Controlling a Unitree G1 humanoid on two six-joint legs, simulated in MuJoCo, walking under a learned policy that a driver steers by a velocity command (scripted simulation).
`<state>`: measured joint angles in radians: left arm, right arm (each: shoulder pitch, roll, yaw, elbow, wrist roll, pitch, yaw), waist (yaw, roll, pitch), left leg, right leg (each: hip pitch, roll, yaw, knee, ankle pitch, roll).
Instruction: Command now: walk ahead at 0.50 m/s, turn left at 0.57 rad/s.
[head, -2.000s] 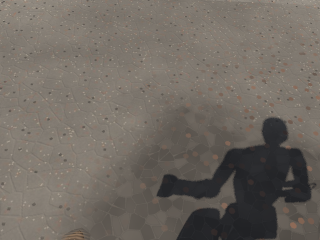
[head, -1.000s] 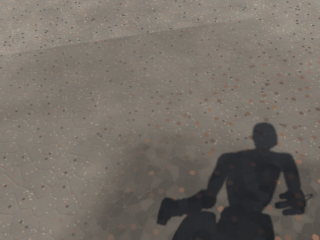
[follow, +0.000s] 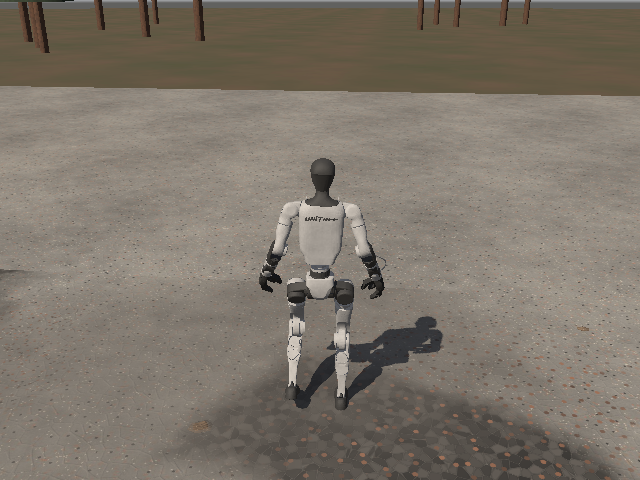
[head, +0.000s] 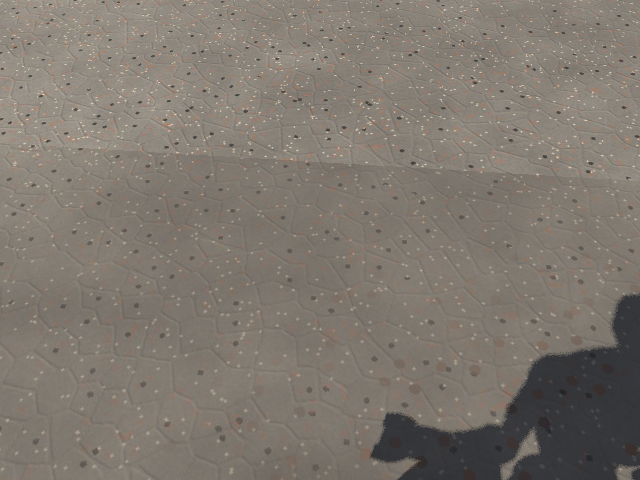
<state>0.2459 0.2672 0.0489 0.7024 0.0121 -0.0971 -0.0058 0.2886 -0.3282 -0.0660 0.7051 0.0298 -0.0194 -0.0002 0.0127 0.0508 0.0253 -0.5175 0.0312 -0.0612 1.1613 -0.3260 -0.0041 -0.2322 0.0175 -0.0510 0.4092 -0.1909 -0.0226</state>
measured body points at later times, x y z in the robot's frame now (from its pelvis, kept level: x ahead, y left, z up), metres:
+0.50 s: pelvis +0.27 +0.08 +0.00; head +0.30 +0.10 +0.44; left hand +0.30 +0.37 -0.13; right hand +0.46 -0.15 -0.10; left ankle +0.29 +0.15 -0.74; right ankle +0.26 -0.09 -0.65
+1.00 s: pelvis +0.56 +0.07 -0.01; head +0.60 +0.06 +0.43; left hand +0.72 +0.33 -0.11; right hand +0.65 -0.22 -0.13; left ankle +0.43 +0.21 -0.64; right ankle +0.62 +0.00 -0.74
